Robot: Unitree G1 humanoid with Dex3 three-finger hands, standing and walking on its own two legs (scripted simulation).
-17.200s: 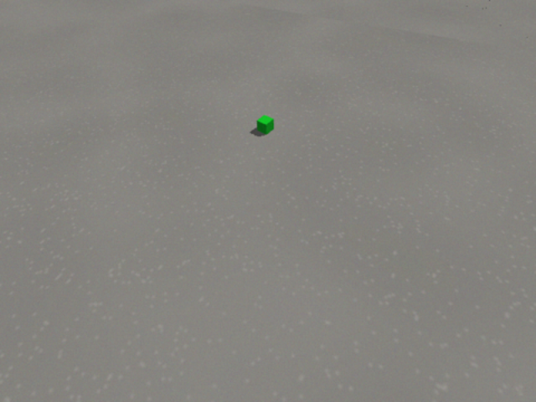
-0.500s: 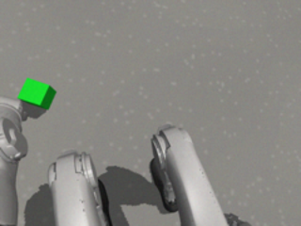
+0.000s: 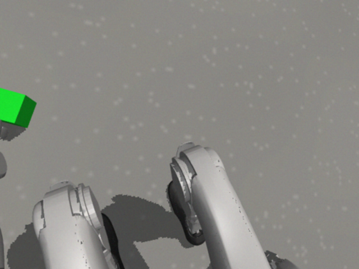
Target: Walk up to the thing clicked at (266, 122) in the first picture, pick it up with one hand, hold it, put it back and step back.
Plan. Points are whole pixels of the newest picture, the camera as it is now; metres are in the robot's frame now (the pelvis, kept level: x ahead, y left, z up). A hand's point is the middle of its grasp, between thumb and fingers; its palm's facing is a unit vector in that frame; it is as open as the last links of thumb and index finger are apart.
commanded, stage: rise first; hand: left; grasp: from above
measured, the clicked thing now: (10, 108) +0.53 +0.29 -0.30
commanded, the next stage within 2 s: approach in 0.14 s
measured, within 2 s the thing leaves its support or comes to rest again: neither
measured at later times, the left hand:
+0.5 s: hand out of the picture +0.48 +0.30 -0.19, palm faces -0.13 -0.41 -0.90, open 13.8 cm
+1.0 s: hand out of the picture +0.54 +0.27 -0.17, palm faces -0.03 -0.40 -0.92, open 14.2 cm
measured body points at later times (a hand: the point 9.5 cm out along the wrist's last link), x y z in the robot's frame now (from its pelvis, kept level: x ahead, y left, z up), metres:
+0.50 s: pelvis +0.00 +0.00 +0.00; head +0.29 +0.06 +0.34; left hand +0.49 +0.32 -0.14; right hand -0.03 -0.25 -0.07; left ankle +0.07 +0.13 -0.30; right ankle +0.11 -0.12 -0.30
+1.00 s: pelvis +0.00 +0.00 +0.00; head +0.30 +0.05 +0.33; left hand +0.54 +0.28 -0.12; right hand -0.06 -0.24 -0.05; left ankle +0.07 +0.13 -0.30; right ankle +0.11 -0.12 -0.30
